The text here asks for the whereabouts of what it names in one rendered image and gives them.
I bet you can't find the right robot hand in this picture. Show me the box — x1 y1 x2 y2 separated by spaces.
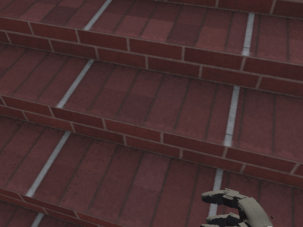
200 188 274 227

